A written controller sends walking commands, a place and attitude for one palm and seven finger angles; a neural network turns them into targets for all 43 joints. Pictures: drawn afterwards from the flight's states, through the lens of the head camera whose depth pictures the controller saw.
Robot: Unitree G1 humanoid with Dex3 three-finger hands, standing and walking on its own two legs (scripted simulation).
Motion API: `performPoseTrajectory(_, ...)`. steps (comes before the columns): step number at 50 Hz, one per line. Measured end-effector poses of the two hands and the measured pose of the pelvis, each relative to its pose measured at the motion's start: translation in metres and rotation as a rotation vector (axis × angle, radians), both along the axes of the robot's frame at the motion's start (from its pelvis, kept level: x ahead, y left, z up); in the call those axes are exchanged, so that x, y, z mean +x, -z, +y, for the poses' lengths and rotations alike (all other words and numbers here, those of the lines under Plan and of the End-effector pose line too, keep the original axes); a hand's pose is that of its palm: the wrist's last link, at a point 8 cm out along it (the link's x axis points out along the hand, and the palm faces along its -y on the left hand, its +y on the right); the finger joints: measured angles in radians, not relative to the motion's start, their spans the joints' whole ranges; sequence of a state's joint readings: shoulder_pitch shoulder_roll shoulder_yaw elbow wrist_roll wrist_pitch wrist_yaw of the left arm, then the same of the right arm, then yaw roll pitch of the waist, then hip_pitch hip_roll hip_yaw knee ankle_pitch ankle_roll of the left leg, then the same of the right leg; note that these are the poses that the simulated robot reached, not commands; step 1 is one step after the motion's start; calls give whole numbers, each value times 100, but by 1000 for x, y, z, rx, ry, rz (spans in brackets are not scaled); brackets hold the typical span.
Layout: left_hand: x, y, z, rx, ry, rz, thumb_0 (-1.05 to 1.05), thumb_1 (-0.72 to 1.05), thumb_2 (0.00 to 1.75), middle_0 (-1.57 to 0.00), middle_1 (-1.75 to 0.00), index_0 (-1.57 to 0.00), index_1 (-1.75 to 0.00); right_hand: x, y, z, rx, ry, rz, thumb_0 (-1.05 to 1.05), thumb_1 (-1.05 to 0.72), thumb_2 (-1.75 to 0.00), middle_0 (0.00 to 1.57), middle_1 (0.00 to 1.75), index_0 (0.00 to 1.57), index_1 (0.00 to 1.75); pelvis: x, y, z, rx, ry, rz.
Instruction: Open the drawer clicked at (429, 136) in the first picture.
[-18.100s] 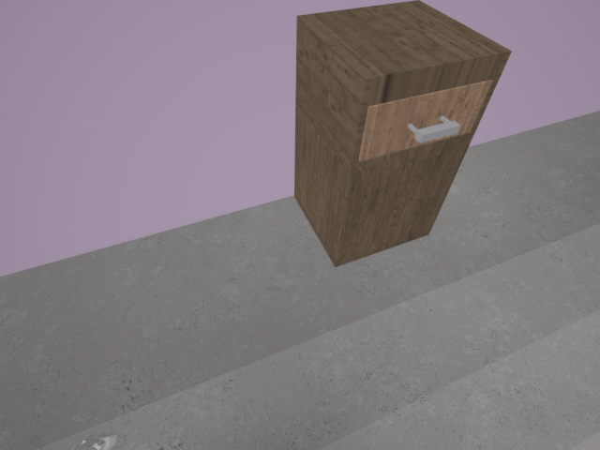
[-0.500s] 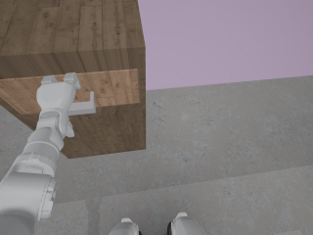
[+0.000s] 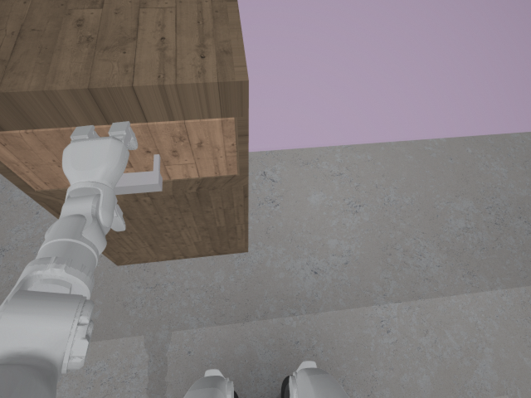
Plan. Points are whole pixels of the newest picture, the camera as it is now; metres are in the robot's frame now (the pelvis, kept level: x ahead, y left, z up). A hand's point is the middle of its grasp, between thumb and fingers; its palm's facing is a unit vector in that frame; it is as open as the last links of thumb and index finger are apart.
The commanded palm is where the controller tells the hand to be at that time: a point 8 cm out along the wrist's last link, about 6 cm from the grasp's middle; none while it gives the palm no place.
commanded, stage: lower the fingers behind the handle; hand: left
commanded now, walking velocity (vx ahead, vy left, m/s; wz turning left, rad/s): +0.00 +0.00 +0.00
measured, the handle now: (124, 172) +0.51 +0.25 -0.07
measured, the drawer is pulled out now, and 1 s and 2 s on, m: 0.00 0.00 0.00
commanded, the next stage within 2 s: close the thumb around the handle in 1.64 s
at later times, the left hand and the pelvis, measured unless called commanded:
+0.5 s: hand (110, 193) +0.45 +0.25 -0.05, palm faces -0.06 -0.05 -1.00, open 13.8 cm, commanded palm +0.44 +0.24 +0.01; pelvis +0.00 +0.00 -0.01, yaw -1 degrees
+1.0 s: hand (120, 200) +0.45 +0.25 -0.08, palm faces -0.06 -0.04 -1.00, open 13.8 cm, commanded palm +0.44 +0.23 -0.02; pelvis -0.02 +0.01 -0.04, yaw -1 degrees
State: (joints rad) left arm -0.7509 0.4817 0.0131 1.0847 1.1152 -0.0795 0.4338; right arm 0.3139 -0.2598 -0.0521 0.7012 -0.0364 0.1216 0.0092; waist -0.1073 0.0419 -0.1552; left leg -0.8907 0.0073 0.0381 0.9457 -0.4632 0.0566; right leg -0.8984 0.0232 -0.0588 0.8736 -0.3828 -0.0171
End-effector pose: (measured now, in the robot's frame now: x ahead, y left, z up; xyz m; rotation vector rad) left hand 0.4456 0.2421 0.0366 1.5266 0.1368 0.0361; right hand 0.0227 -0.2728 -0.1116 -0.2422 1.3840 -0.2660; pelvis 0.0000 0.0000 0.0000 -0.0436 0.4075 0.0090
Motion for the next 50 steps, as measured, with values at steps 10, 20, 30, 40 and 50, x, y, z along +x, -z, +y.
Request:
performPoseTrajectory(10, 1, 3, 3, 4, -7, 52, 0, -49, 30, -32, -120, -32, -121, -8, 0, 5, 15, 23, 22, 0, -91, -90, 20, 30, 20, 30, 4, -3, 0, 3, 14, 0)
performPoseTrajectory(20, -10, 21, 8, -7, 25, 6, 0, -49, 30, -32, -120, -32, -120, -13, 11, 4, 10, 8, 48, 0, -91, -90, 20, 30, 20, 30, 1, 10, 2, -2, 11, 29)
performPoseTrajectory(30, -12, 34, 10, 6, -13, 18, 0, -49, 30, -32, -120, -32, -120, -9, 19, 8, 11, -5, 25, 0, -91, -90, 20, 30, 20, 30, -7, 17, 4, -10, 3, 38)
performPoseTrajectory(40, -7, 44, 4, 4, 15, 11, 0, -49, 30, -32, -120, -31, -120, -18, 26, 9, 1, -7, 24, 0, -91, -90, 20, 30, 20, 30, -14, 27, 6, -14, 4, 59)
performPoseTrajectory(50, -11, 59, 5, 3, 3, -2, 0, -49, 30, -32, -120, -32, -120, -34, 36, 10, 9, 4, 62, 0, -91, -90, 20, 30, 20, 30, -18, 37, 5, -16, 11, 78)
